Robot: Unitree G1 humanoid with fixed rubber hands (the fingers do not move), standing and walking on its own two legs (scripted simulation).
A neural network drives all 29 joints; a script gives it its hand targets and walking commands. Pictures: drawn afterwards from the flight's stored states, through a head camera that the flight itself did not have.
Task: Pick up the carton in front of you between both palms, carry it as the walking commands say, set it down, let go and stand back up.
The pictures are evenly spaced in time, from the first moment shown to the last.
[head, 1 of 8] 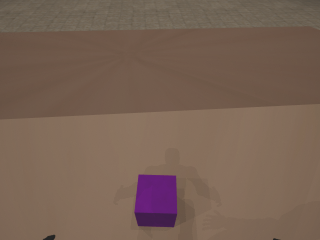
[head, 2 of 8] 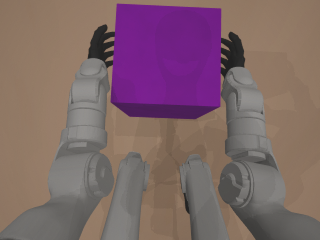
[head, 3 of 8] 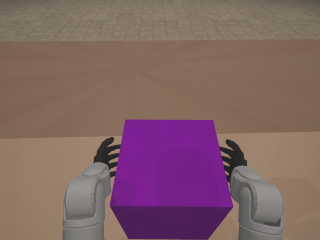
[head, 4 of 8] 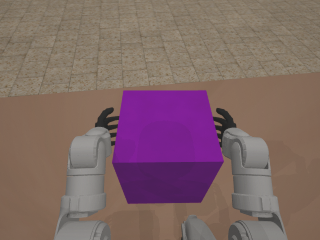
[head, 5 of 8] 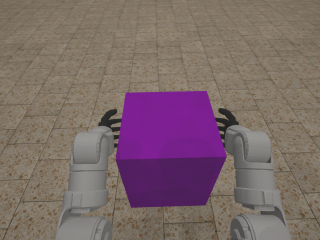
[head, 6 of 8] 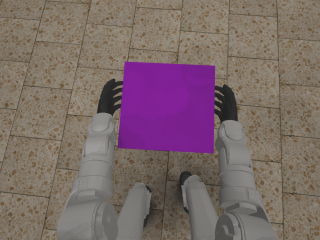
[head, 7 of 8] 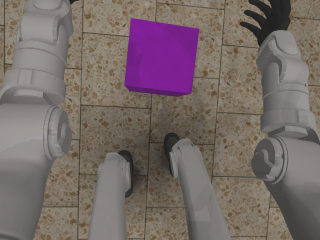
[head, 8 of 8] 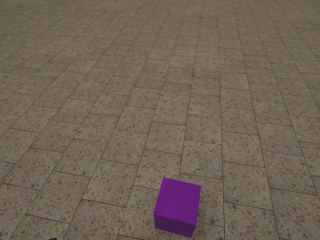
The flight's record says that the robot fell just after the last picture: no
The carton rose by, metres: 0.68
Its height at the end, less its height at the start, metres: -0.51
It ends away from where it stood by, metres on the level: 5.22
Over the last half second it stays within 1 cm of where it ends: yes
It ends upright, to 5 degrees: yes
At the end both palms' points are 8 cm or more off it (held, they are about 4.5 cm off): yes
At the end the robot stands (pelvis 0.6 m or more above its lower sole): yes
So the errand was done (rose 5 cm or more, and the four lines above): yes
